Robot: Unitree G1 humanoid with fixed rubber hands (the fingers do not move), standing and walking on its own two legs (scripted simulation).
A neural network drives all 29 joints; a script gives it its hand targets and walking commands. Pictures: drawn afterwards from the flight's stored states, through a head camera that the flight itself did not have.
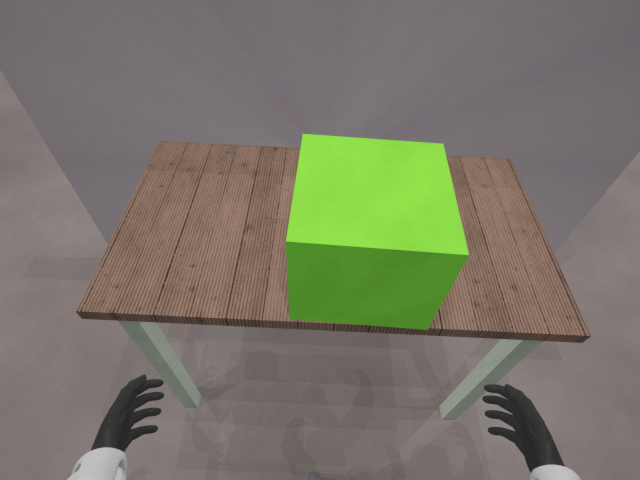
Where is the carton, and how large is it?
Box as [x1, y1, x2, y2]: [286, 134, 468, 329]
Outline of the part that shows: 303,134 286,237 289,318 427,329 468,255 443,144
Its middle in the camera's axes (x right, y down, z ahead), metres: +0.08 -0.02 +0.66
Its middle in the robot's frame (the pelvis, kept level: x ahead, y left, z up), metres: +0.50 -0.07 -0.02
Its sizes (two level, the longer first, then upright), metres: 0.239 0.239 0.212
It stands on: a table, 0.65 m high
